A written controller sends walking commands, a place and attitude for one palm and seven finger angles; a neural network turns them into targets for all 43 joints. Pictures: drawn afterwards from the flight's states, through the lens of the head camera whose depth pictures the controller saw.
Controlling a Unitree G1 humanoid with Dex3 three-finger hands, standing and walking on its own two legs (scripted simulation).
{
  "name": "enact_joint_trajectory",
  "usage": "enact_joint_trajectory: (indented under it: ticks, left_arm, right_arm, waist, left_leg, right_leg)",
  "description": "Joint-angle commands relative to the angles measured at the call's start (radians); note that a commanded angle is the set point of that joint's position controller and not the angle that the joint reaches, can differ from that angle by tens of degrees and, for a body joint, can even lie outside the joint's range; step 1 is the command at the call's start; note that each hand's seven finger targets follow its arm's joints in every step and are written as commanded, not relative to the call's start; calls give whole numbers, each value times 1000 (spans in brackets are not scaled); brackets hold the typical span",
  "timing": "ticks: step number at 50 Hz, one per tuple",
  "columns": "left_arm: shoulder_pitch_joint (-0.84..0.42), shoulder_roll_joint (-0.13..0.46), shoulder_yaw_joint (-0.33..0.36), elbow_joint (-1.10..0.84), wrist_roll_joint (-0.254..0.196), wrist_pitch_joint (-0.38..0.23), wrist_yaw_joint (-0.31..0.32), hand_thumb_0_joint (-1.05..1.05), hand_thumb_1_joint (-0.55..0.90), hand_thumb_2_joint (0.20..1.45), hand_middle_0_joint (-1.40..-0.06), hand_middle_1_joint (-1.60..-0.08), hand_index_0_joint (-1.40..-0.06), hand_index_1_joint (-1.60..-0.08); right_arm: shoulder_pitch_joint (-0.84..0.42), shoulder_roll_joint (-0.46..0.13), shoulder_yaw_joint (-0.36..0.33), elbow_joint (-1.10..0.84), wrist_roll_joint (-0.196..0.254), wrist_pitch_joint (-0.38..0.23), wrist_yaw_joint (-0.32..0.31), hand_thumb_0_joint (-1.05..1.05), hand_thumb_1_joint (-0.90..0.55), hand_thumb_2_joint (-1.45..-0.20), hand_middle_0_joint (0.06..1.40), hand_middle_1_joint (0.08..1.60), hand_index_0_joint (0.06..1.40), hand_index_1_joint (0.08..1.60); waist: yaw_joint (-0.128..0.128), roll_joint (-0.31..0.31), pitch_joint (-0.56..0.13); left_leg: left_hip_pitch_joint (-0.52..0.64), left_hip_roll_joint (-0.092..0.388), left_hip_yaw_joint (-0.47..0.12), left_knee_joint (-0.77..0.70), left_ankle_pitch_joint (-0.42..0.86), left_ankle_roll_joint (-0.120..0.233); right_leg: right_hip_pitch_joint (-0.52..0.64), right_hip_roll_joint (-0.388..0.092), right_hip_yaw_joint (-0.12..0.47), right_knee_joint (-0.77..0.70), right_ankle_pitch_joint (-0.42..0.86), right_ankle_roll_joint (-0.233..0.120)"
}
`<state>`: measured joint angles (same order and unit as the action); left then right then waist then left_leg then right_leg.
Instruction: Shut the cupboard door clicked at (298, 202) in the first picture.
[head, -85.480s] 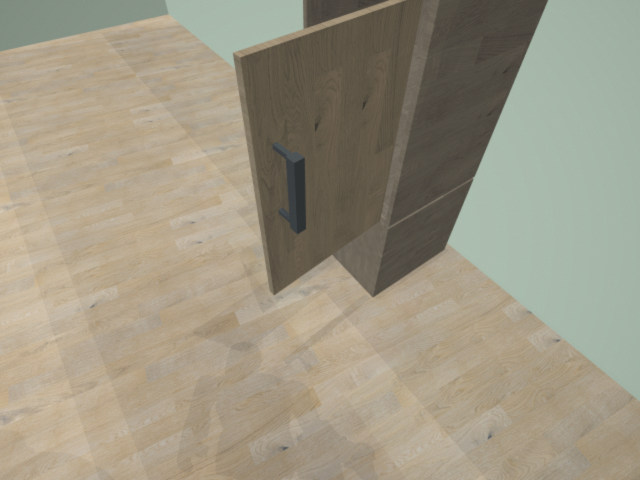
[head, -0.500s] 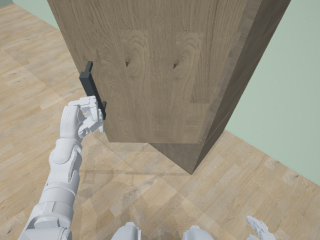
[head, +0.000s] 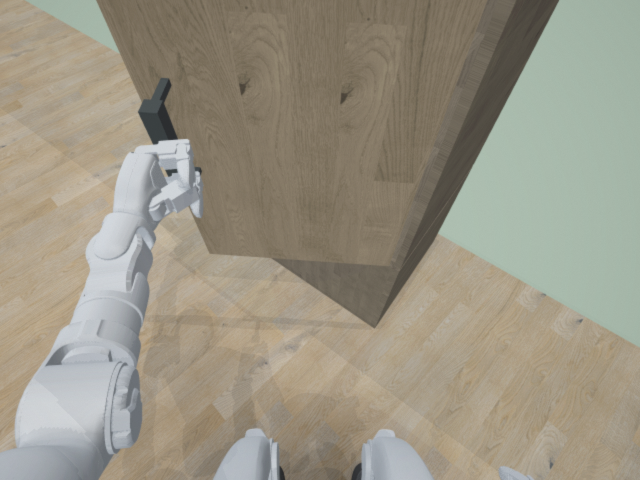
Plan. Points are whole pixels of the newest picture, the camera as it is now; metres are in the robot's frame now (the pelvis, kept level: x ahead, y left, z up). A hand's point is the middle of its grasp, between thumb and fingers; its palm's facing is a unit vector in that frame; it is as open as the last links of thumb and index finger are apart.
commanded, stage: push the door shut along its arc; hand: left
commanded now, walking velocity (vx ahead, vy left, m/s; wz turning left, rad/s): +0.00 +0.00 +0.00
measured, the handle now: (177, 147) +0.53 +0.19 +0.07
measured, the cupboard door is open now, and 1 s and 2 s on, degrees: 32 21 6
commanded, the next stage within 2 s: pull the fist back off the door in 1.36 s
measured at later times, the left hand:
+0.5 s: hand (234, 153) +0.51 +0.12 +0.08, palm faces -0.25 -0.97 -0.02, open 3.1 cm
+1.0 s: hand (252, 127) +0.55 +0.10 +0.09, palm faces -0.34 -0.94 -0.03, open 2.9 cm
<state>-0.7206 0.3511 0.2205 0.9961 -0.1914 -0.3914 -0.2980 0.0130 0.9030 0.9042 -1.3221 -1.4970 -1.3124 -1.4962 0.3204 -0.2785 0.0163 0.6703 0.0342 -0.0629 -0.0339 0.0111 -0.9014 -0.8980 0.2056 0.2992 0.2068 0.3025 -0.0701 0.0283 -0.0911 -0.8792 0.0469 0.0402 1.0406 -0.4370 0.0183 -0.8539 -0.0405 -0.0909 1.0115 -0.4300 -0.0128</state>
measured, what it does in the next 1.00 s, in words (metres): stands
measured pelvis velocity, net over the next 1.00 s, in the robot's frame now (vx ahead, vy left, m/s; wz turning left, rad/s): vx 0.00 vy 0.00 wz -0.03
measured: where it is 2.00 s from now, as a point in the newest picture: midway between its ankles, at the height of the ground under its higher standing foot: outside the picture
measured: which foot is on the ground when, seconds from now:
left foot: down 0.00-1.00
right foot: down 0.00-1.00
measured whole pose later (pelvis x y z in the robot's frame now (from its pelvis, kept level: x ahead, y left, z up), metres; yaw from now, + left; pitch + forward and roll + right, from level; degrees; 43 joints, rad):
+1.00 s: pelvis +0.00 +0.00 -0.03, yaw -2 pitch +25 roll -3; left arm -1.20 0.56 0.25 1.29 -0.08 -0.27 -0.44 -0.01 0.89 0.94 -1.30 -1.50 -1.30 -1.50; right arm 0.37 -0.29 0.04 0.67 0.00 -0.06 -0.02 0.01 -0.90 -0.90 0.21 0.30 0.21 0.30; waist -0.22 0.04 -0.09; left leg -1.12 0.09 0.02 1.17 -0.47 0.01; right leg -1.09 0.00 -0.10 1.10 -0.45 -0.03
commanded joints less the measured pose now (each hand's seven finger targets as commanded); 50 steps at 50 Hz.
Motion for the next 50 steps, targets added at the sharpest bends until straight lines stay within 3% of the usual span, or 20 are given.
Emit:
enact_joint_trajectory:
  ticks: [1,3,5,9,12,13,14,17,18,23,26,28,29,32,39,40,42,44,46,50]
  left_arm:
    - [-544,123,-18,-170,0,-58,-27,0,900,900,-1300,-1500,-1300,-1500]
    - [-550,164,9,-159,8,-62,-30,0,900,900,-1300,-1500,-1300,-1500]
    - [-603,140,-21,-150,14,-62,-34,0,900,900,-1300,-1500,-1300,-1500]
    - [-663,166,-8,-116,26,-60,-33,0,900,900,-1300,-1500,-1300,-1500]
    - [-680,209,25,-123,33,-62,-33,0,900,900,-1300,-1500,-1300,-1500]
    - [-685,164,-15,-129,36,-61,-37,0,900,900,-1300,-1500,-1300,-1500]
    - [-711,167,-14,-115,37,-58,-37,0,900,900,-1300,-1500,-1300,-1500]
    - [-732,269,65,-66,40,-46,-35,0,900,900,-1300,-1500,-1300,-1500]
    - [-713,246,52,-38,40,-34,-38,0,900,900,-1300,-1500,-1300,-1500]
    - [-755,306,89,-15,53,-30,-49,0,900,900,-1300,-1500,-1300,-1500]
    - [-802,304,77,-5,56,-31,-65,0,900,900,-1300,-1500,-1300,-1500]
    - [-820,348,100,21,63,-18,-73,0,900,900,-1300,-1500,-1300,-1500]
    - [-818,374,117,19,66,-13,-79,0,900,900,-1300,-1500,-1300,-1500]
    - [-808,347,98,16,67,-1,-101,0,900,900,-1300,-1500,-1300,-1500]
    - [-853,383,107,36,76,48,-121,0,900,900,-1300,-1500,-1300,-1500]
    - [-873,384,102,53,78,52,-123,0,900,900,-1300,-1500,-1300,-1500]
    - [-937,344,61,46,80,50,-127,0,900,900,-1300,-1500,-1300,-1500]
    - [-968,384,78,75,82,58,-131,0,900,900,-1300,-1500,-1300,-1500]
    - [-1016,386,70,64,84,57,-138,0,900,900,-1300,-1500,-1300,-1500]
    - [-1068,325,13,98,92,76,-151,0,900,900,-1300,-1500,-1300,-1500]
  right_arm:
    - [94,-164,-64,-85,1,-40,-8,0,-900,-900,200,300,200,300]
    - [101,-171,-67,-81,0,-37,-6,0,-900,-900,200,300,200,300]
    - [109,-169,-65,-77,-1,-36,-3,0,-900,-900,200,300,200,300]
    - [135,-178,-67,-64,-5,-35,1,0,-900,-900,200,300,200,300]
    - [150,-183,-68,-66,-9,-33,4,0,-900,-900,200,300,200,300]
    - [148,-176,-68,-68,-8,-32,8,0,-900,-900,200,300,200,300]
    - [154,-178,-68,-60,-11,-32,9,0,-900,-900,200,300,200,300]
    - [168,-191,-63,-60,-10,-24,6,0,-900,-900,200,300,200,300]
    - [166,-185,-61,-69,-8,-22,8,0,-900,-900,200,300,200,300]
    - [184,-187,-56,-71,-13,-17,10,0,-900,-900,200,300,200,300]
    - [199,-186,-53,-72,-16,-17,9,0,-900,-900,200,300,200,300]
    - [203,-188,-52,-69,-14,-14,9,0,-900,-900,200,300,200,300]
    - [208,-189,-51,-73,-16,-13,9,0,-900,-900,200,300,200,300]
    - [219,-182,-53,-77,-18,-12,12,0,-900,-900,200,300,200,300]
    - [238,-185,-52,-76,-21,1,9,0,-900,-900,200,300,200,300]
    - [241,-186,-53,-71,-18,2,7,0,-900,-900,200,300,200,300]
    - [242,-183,-52,-58,-21,-5,5,0,-900,-900,200,300,200,300]
    - [248,-191,-51,-48,-21,-9,1,0,-900,-900,200,300,200,300]
    - [257,-190,-48,-43,-24,-17,-2,0,-900,-900,200,300,200,300]
    - [253,-192,-47,-20,-30,-29,-2,0,-900,-900,200,300,200,300]
  waist:
    - [-76,30,-397]
    - [-70,34,-422]
    - [-88,55,-430]
    - [-103,71,-438]
    - [-93,103,-499]
    - [-100,118,-506]
    - [-111,107,-494]
    - [-115,58,-462]
    - [-116,55,-457]
    - [-127,60,-473]
    - [-146,58,-488]
    - [-152,63,-490]
    - [-142,79,-510]
    - [-140,105,-565]
    - [-163,69,-533]
    - [-179,52,-510]
    - [-198,93,-515]
    - [-212,67,-488]
    - [-217,98,-520]
    - [-240,170,-522]
  left_leg:
    - [281,-32,-98,-134,171,6]
    - [279,-29,-100,-130,168,3]
    - [292,-27,-107,-125,168,3]
    - [317,-20,-127,-120,185,0]
    - [356,-16,-134,-113,242,-4]
    - [369,-18,-132,-108,243,-4]
    - [362,-15,-134,-104,244,-4]
    - [293,-16,-129,-101,212,3]
    - [271,-22,-120,-100,200,5]
    - [243,-21,-112,-74,230,10]
    - [229,-20,-112,-56,232,15]
    - [201,-18,-104,-41,229,16]
    - [191,-20,-101,-35,238,17]
    - [232,-19,-103,-23,306,14]
    - [154,-22,-84,-1,295,24]
    - [141,-19,-83,2,272,26]
    - [169,-19,-91,11,268,26]
    - [128,-15,-89,23,227,30]
    - [146,-20,-93,30,252,32]
    - [200,-11,-109,50,254,26]
  right_leg:
    - [78,51,55,-123,177,-15]
    - [78,50,58,-119,168,-15]
    - [42,52,53,-113,157,-16]
    - [-5,55,46,-102,151,-18]
    - [-6,57,43,-89,176,-21]
    - [-20,58,43,-91,173,-20]
    - [-24,58,42,-91,177,-20]
    - [2,62,47,-94,167,-17]
    - [15,64,50,-97,163,-16]
    - [21,66,61,-89,198,-13]
    - [10,69,63,-79,200,-12]
    - [16,69,70,-78,209,-8]
    - [36,69,75,-73,221,-10]
    - [32,71,70,-58,275,-10]
    - [63,77,79,-67,307,-3]
    - [50,78,81,-73,289,-1]
    - [-1,79,77,-70,266,-2]
    - [-12,80,82,-77,227,-1]
    - [-16,81,79,-64,241,-7]
    - [-129,82,61,-54,195,-10]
